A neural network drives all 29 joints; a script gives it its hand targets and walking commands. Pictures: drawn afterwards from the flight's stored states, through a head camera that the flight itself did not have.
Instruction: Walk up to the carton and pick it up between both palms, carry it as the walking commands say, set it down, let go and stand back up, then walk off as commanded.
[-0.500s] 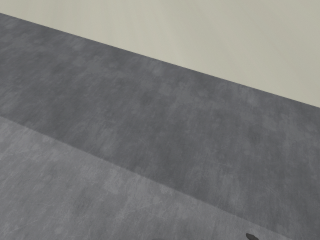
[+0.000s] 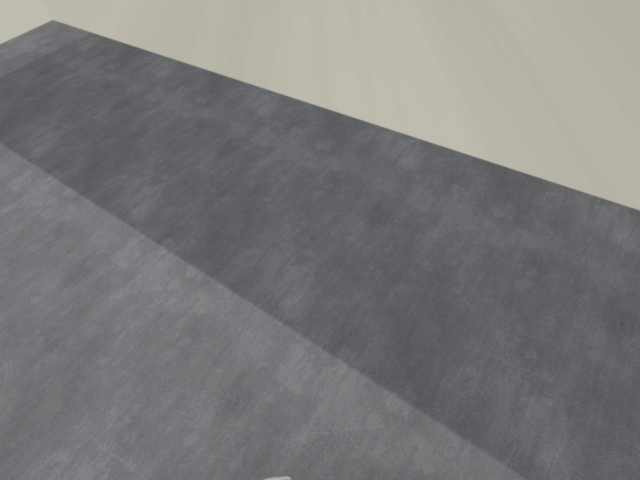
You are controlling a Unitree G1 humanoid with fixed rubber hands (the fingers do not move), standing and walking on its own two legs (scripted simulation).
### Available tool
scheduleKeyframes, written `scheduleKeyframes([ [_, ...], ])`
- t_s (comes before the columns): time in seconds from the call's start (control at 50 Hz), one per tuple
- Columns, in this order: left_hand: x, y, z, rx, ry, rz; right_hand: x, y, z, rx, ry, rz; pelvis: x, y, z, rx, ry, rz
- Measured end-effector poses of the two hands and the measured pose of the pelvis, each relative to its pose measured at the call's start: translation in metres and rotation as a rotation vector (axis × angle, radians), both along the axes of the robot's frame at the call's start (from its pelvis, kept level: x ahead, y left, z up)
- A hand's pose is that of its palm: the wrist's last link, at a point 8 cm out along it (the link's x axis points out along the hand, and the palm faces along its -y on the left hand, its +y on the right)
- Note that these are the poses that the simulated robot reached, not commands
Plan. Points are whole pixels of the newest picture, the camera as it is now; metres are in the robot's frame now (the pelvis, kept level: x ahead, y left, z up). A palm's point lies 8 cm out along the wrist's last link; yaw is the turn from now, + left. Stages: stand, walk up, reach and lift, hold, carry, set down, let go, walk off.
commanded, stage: walk up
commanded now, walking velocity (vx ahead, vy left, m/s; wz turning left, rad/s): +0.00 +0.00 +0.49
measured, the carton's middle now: out of the picture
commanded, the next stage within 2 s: none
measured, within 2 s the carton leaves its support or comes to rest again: neither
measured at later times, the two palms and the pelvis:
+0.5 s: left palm out of the picture +0.05 +0.32 -0.14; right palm (477, 478) +0.15 -0.18 -0.12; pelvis +0.02 +0.05 +0.00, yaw +13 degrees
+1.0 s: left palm out of the picture -0.05 +0.29 -0.13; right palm (432, 431) +0.21 -0.13 -0.13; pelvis +0.01 +0.04 +0.00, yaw +30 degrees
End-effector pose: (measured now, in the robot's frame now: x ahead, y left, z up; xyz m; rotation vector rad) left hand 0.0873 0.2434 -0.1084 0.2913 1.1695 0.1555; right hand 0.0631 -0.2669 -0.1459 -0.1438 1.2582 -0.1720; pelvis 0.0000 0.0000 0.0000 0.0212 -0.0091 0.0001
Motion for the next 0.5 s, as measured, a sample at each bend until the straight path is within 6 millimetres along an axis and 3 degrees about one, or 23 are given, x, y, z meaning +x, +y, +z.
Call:
scheduleKeyframes([
  [0.12,-0.039,0.017,-0.005,-0.021,0.038,0.123,0.048,0.022,0.011,0.007,-0.054,0.1,0.007,0.012,0.002,-0.008,0.012,0.06],
  [0.26,-0.075,0.059,-0.038,-0.061,0.097,0.244,0.11,0.067,0.023,-0.058,-0.172,0.241,0.013,0.04,-0.014,-0.023,-0.002,0.13],
  [0.34,-0.072,0.073,-0.04,-0.072,0.087,0.267,0.112,0.081,0.033,-0.084,-0.175,0.264,0.014,0.047,-0.009,-0.028,-0.01,0.16],
  [0.5,-0.034,0.075,-0.027,-0.076,-0.023,0.256,0.091,0.091,0.029,-0.067,-0.092,0.273,0.016,0.049,-0.002,-0.019,-0.014,0.231],
])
